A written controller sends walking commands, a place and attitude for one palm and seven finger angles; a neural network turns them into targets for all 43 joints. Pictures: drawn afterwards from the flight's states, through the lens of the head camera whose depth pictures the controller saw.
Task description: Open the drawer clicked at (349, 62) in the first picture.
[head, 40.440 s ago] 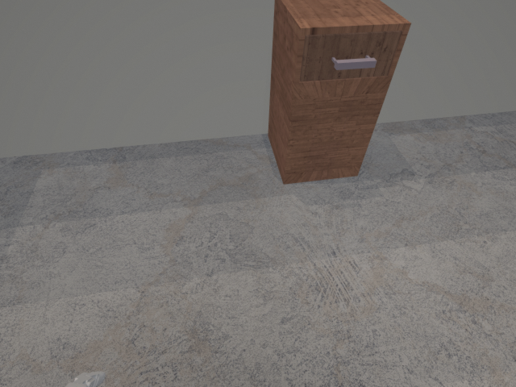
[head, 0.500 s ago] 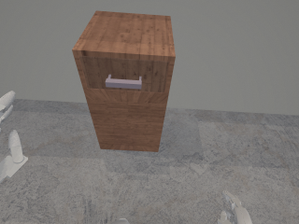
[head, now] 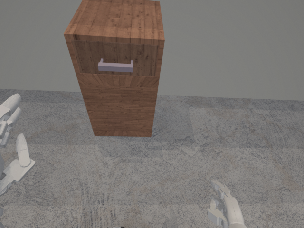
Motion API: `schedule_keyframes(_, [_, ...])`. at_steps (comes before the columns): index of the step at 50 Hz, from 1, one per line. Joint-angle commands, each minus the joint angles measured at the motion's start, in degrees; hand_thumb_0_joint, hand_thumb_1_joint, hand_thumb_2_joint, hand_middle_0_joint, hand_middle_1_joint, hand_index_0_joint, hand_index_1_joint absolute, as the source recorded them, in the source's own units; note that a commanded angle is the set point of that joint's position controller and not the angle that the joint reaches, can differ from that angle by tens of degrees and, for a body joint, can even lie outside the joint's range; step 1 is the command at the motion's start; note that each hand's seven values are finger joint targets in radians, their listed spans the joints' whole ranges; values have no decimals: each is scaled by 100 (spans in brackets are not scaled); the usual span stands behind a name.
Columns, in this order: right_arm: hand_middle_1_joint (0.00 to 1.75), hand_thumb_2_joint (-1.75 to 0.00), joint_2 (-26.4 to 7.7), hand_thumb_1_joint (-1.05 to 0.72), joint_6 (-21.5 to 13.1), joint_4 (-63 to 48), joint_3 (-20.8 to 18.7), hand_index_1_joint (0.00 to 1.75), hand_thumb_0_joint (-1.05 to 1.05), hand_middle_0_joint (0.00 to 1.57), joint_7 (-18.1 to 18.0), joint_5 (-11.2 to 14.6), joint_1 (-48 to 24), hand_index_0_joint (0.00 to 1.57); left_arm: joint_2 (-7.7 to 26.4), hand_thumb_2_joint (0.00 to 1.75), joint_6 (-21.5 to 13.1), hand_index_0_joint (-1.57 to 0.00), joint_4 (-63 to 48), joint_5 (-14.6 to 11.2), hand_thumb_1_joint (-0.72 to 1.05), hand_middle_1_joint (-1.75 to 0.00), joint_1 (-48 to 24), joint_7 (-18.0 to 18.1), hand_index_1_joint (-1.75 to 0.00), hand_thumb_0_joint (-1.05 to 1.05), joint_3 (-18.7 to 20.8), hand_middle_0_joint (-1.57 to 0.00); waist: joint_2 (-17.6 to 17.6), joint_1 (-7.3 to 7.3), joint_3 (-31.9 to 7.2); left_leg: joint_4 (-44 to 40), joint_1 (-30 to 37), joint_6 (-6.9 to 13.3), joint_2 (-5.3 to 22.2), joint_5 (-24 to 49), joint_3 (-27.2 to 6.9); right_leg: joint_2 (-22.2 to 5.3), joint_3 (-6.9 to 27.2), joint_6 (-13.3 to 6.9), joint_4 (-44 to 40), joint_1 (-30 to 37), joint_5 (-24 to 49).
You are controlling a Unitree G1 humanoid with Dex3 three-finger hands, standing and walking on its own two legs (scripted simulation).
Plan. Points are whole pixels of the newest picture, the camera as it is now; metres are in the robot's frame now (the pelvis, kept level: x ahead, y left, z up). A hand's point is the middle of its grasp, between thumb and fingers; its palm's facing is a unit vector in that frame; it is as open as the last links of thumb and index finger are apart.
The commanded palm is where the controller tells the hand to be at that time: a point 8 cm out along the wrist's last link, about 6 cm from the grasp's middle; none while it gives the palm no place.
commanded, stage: stop stepping back and stand still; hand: left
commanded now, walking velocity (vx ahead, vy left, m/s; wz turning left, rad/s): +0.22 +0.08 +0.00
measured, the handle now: (116, 64) +0.80 +0.23 -0.07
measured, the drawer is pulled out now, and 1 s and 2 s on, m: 0.00 0.00 0.00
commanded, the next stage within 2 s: let the arm hang, fingers relaxed in 0.80 s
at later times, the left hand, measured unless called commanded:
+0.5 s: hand (22, 203) +0.13 +0.22 +0.16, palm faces +0.31 -0.83 -0.46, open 7.4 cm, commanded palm +0.08 +0.27 +0.18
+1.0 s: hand (41, 218) +0.13 +0.24 +0.04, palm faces +0.16 -0.88 -0.46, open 7.4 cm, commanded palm none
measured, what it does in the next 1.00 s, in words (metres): steps on the spot: right foot, then left foot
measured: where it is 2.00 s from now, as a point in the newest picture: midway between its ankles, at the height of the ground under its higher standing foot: outside the picture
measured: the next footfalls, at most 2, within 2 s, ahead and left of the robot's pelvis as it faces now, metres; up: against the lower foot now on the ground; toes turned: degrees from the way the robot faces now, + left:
right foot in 0.06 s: -0.06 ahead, -0.12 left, +0.00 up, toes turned -3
left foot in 0.34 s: +0.01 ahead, +0.07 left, +0.00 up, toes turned +2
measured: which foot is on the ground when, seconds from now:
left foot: down 0.00-0.06, up 0.08-0.32, down 0.34-1.00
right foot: up 0.00-0.04, down 0.06-1.00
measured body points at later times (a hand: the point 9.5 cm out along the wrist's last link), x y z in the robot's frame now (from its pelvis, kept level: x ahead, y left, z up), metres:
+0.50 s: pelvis -0.06 -0.01 +0.00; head -0.06 +0.01 +0.45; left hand +0.11 +0.27 +0.18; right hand +0.09 -0.26 -0.07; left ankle -0.03 +0.07 -0.74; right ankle -0.10 -0.12 -0.73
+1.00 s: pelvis -0.09 +0.00 +0.00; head -0.08 -0.01 +0.45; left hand +0.12 +0.29 +0.06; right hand +0.07 -0.25 -0.11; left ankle -0.03 +0.07 -0.74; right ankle -0.09 -0.12 -0.74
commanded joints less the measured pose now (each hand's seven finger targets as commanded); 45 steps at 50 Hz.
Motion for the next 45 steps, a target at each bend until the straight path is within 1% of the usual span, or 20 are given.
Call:
schedule_keyframes(1, [30, -90, -1034, -90, -187, -939, -379, 30, 0, 20, -69, 116, -217, 20, 1049, 90, -328, -20, -1179, 24, 90, -30, 305, 121, -30, 0, 829, -20, 933, -75, -693, -926, 296, 92, 238, -2186, -366, -7, -487, -239, -2343, 1152, 644])
schedule_keyframes(2, [30, -90, -954, -90, -99, -973, -371, 30, 0, 20, -55, 129, -205, 20, 1211, 90, -361, -20, -1205, 30, 90, -30, 362, 111, -30, 0, 946, -20, 266, -126, -633, -35, 313, -109, -127, -2120, -37, -586, 193, -520, -2946, 828, 651])
schedule_keyframes(3, [30, -90, -881, -90, 39, -970, -351, 30, 0, 20, -52, 93, -198, 20, 1558, 90, -366, -20, -1167, 26, 90, -30, 500, 134, -30, 0, 1275, -20, -648, -123, -782, 1281, 255, -214, -455, -1738, -90, -1641, 1727, -950, -3493, 339, 416])
schedule_keyframes(4, [30, -90, -917, -90, 90, -951, -264, 30, 0, 20, -108, 97, -331, 20, 1623, 90, -425, -20, -1214, -19, 90, -30, 161, 167, -30, 0, 1245, -20, -879, 2, -512, 2202, -283, -190, -518, -1699, -382, -2259, 2238, -1206, -3569, 157, 1286])
schedule_keyframes(5, [30, -90, -908, -90, 56, -876, -222, 30, 0, 20, -129, 45, -319, 20, 1739, 90, -532, -20, -1062, 10, 90, -30, -36, 234, -30, 0, 1453, -20, -566, -39, -545, 2510, -641, -179, -411, -1667, -363, -2348, 1892, -1268, -3292, 494, 2832])
schedule_keyframes(6, [30, -90, -894, -90, 68, -793, -303, 30, 0, 20, -151, 174, -124, 20, 1267, 90, -473, -20, -595, 29, 90, -30, 259, 164, -30, 0, 1082, -20, -1013, -126, -803, 2735, -887, -173, -508, -1550, -441, -1910, 1579, -947, -2760, 1204, 4010])
schedule_keyframes(7, [30, -90, -911, -90, 91, -810, -310, 30, 0, 20, -172, 190, -140, 20, 1188, 90, -464, -20, -518, 52, 90, -30, 297, 156, -30, 0, 1038, -20, -934, -142, -869, 2663, -1012, -179, -474, -1436, -394, -1804, 1296, -842, -2484, 1532, 4802])
schedule_keyframes(9, [30, -90, -913, -90, 111, -849, -276, 30, 0, 20, -231, 184, -242, 20, 993, 90, -488, -20, -380, 67, 90, -30, 182, 148, -30, 0, 848, -20, -583, -142, -621, 2039, -781, -133, -443, -1309, -208, -1765, 938, -851, -2395, 1511, 5049])
schedule_keyframes(15, [30, -90, -1164, -90, -16, -759, -361, 30, 0, 20, -249, 149, -13, 20, 928, 90, -630, -20, -349, 119, 90, -30, -126, 167, -30, 0, 468, -20, -553, -140, -151, -175, 712, 156, -470, -659, -126, -1613, 937, -622, -2540, 875, 3228])
schedule_keyframes(18, [30, -90, -1340, -90, -72, -913, -447, 30, 0, 20, -281, 168, 41, 20, 1153, 90, -709, -20, -745, 131, 90, -30, -21, 172, -30, 0, 625, -20, 518, -46, -497, -402, 1525, 397, 184, 1065, -853, -756, 413, -165, -1878, 617, 2810])
schedule_keyframes(19, [30, -90, -1326, -90, -76, -938, -407, 30, 0, 20, -273, 130, 77, 20, 1170, 90, -725, -20, -845, 158, 90, -30, 54, 191, -30, 0, 688, -20, 837, -46, -681, -301, 1772, 439, 308, 2005, -1102, -558, 245, -166, -1581, 531, 2791])
schedule_keyframes(21, [30, -90, -1186, -90, -134, -890, -350, 30, 0, 20, -247, 77, 124, 20, 1319, 90, -793, -20, -1223, 174, 90, -30, 46, 191, -30, 0, 779, -20, 1378, -81, -793, -543, 1945, 404, 553, 2522, -1320, -390, -121, -148, -1171, 181, 1015])
schedule_keyframes(24, [30, -90, -1171, -90, -242, -901, -329, 30, 0, 20, -232, 89, 76, 20, 1135, 90, -716, -20, -1132, 164, 90, -30, 125, 186, -30, 0, 755, -20, 1087, -37, -482, -957, 885, 451, 652, 600, -1180, -379, -142, -132, -1244, 717, 569])
schedule_keyframes(28, [30, -90, -1165, -90, -211, -892, -318, 30, 0, 20, -220, 122, 79, 20, 919, 90, -629, -20, -521, 109, 90, -30, 314, 183, -30, 0, 815, -20, 542, -114, -315, -863, 158, 196, 310, -857, -869, -488, 21, -223, -2078, 1257, 1487])
schedule_keyframes(32, [30, -90, -1095, -90, 6, -867, -338, 30, 0, 20, -187, 128, 8, 20, 722, 90, -524, -20, -52, 35, 90, -30, 274, 127, -30, 0, 647, -20, -552, -203, -128, 118, 884, 5, -257, -1367, -564, -1098, 1174, -601, -3213, -75, 488])
schedule_keyframes(34, [30, -90, -1084, -90, 65, -817, -307, 30, 0, 20, -215, 122, -36, 20, 643, 90, -475, -20, -114, 63, 90, -30, 29, 133, -30, 0, 461, -20, -433, -218, -104, 263, 1151, 19, -276, -1166, -533, -1213, 1193, -632, -3313, -327, 465])
schedule_keyframes(37, [30, -90, -1095, -90, 42, -833, -269, 30, 0, 20, -265, 106, -142, 20, 663, 90, -433, -20, -299, 146, 90, -30, -484, 161, -30, 0, 322, -20, -174, -172, -78, -306, 1182, 87, -153, -1022, -718, -855, 776, -418, -3050, -115, 630])
schedule_keyframes(41, [30, -90, -1093, -90, -98, -901, -181, 30, 0, 20, -348, 94, -230, 20, 772, 90, -460, -20, -798, 247, 90, -30, -794, 228, -30, 0, 312, -20, 1003, -69, -81, -1609, 649, 173, 293, -2179, -1410, -332, 107, -187, -2174, 605, 963])
schedule_keyframes(44, [30, -90, -1023, -90, -186, -949, -176, 30, 0, 20, -360, 67, -181, 20, 926, 90, -490, -20, -1033, 264, 90, -30, -415, 266, -30, 0, 516, -20, 1004, 7, -277, -1694, 428, 183, 325, -2097, -1421, -326, 17, -176, -2013, 1083, 1264])
schedule_keyframes(45, [30, -90, -2319, -90, -256, 674, -686, 30, 0, 20, 151, 12, -467, 20, 67, 90, 380, -20, 4471, 668, 90, -30, -905, -564, -30, 0, -1525, -20, 686, -245, 378, -334, 273, 316, 258, -64, -1270, -707, 53, -294, -1485, 48, 1934])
